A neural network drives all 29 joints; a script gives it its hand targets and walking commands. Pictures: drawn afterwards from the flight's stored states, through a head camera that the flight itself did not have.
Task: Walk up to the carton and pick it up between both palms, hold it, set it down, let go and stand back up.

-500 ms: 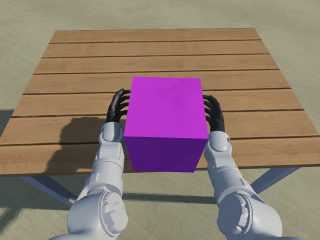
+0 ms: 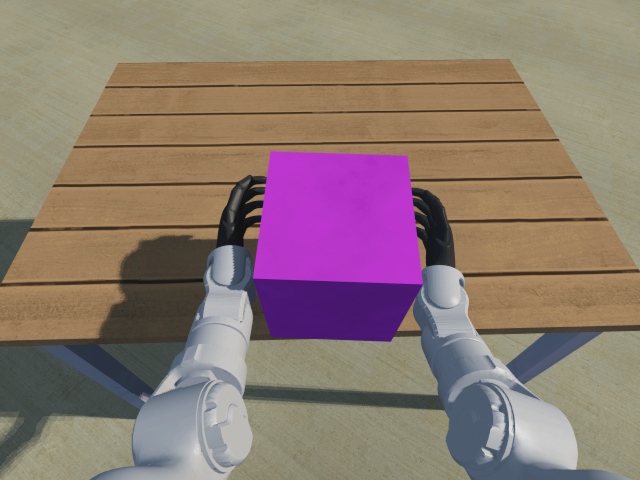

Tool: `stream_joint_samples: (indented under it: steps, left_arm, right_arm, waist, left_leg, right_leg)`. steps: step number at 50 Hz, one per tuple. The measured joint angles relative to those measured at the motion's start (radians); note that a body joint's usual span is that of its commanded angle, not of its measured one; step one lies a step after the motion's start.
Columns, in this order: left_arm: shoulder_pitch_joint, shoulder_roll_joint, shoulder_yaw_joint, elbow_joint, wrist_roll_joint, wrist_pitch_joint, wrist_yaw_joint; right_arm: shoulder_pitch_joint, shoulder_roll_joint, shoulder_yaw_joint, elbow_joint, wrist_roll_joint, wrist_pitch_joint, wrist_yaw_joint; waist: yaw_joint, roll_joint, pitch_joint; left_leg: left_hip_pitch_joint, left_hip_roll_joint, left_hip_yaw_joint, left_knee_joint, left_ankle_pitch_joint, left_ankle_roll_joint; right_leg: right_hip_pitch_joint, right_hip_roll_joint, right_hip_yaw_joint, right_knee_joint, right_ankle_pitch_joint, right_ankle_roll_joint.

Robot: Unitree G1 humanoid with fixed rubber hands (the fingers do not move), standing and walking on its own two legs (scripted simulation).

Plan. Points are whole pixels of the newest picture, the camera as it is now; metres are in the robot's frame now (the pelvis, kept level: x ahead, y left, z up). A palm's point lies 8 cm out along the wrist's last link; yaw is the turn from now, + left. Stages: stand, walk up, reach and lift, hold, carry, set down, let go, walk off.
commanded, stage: reach and lift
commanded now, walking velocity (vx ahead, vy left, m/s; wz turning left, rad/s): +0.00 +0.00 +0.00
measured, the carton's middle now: (334, 252) +0.40 +0.04 +0.03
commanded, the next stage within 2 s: none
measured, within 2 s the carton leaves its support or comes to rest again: neither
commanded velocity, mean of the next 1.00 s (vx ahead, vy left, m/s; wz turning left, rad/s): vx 0.00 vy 0.00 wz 0.00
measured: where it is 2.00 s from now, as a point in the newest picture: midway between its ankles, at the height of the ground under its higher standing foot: outside the picture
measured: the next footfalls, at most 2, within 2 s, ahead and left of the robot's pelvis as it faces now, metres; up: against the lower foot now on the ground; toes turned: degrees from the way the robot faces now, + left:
none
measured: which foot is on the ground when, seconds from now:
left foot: down 0.00-1.00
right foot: down 0.00-1.00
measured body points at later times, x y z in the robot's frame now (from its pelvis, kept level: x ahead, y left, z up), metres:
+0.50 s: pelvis -0.04 -0.01 +0.00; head +0.01 +0.01 +0.44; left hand +0.39 +0.16 +0.08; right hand +0.39 -0.11 +0.07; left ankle +0.00 +0.11 -0.75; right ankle +0.00 -0.12 -0.75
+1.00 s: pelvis -0.02 -0.02 +0.00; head -0.03 +0.00 +0.45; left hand +0.40 +0.14 +0.13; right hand +0.39 -0.13 +0.11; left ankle +0.00 +0.11 -0.75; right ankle +0.00 -0.12 -0.75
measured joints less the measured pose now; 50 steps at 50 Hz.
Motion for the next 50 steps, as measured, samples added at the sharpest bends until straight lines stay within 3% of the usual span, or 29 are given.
stream_joint_samples:
  steps: [14,23,34,43,50]
  left_arm:
    - [-0.068,0.029,-0.028,0.133,-0.049,-0.069,0.036]
    - [-0.118,0.049,-0.042,0.183,-0.075,-0.049,0.046]
    - [-0.075,0.068,-0.116,0.153,-0.151,0.037,0.057]
    - [-0.078,0.092,-0.207,0.091,-0.228,0.121,0.06]
    - [-0.073,0.096,-0.212,-0.028,-0.215,0.282,0.044]
  right_arm:
    - [-0.044,-0.046,0.014,0.1,0.041,-0.063,-0.017]
    - [-0.076,-0.061,0.027,0.125,0.07,-0.035,-0.02]
    - [-0.061,-0.056,0.126,0.107,0.151,0.066,-0.024]
    - [-0.028,-0.052,0.241,-0.014,0.255,0.176,-0.039]
    - [-0.02,-0.059,0.342,-0.119,0.377,0.327,-0.05]
  waist:
    - [-0.007,-0.02,-0.044]
    - [0.007,-0.027,-0.073]
    - [0.006,-0.009,-0.064]
    - [-0.033,-0.007,-0.074]
    - [-0.065,-0.013,-0.037]
  left_leg:
    - [-0.076,0.005,0.018,0.004,0.039,0.0]
    - [-0.099,0.007,0.028,-0.001,0.057,-0.001]
    - [-0.057,0.014,0.013,0.01,0.047,-0.012]
    - [-0.031,0.019,-0.011,0.02,0.034,-0.019]
    - [0.079,0.016,-0.004,-0.011,0.028,-0.018]
  right_leg:
    - [-0.098,0.002,0.017,0.035,0.028,-0.008]
    - [-0.139,0.002,0.027,0.059,0.034,-0.013]
    - [-0.089,0.01,0.012,0.065,0.021,-0.022]
    - [-0.049,0.015,-0.011,0.063,0.007,-0.027]
    - [0.055,0.014,-0.004,0.039,-0.002,-0.023]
